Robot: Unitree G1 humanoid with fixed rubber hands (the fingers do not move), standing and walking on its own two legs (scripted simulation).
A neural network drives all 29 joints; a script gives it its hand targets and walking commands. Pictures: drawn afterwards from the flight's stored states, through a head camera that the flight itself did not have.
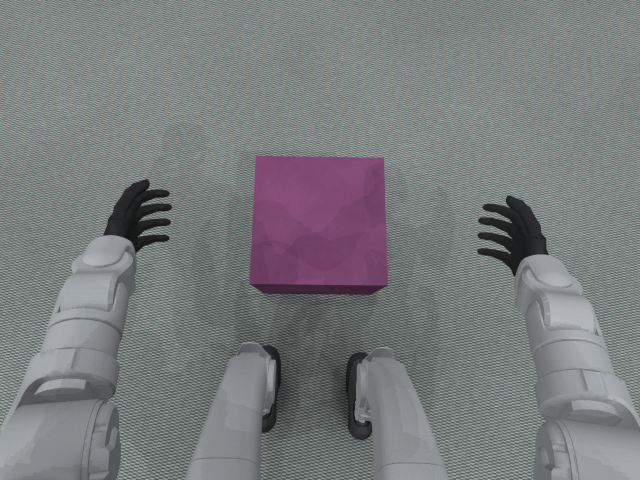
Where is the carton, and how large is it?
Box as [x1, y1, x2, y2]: [250, 156, 387, 294]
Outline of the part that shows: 256,156 250,284 264,293 370,294 387,285 383,158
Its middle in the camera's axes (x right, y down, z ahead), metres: +0.00 -0.01 +0.96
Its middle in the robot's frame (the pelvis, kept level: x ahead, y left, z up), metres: +0.51 +0.01 -0.55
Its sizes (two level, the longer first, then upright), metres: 0.288 0.287 0.253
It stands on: the floor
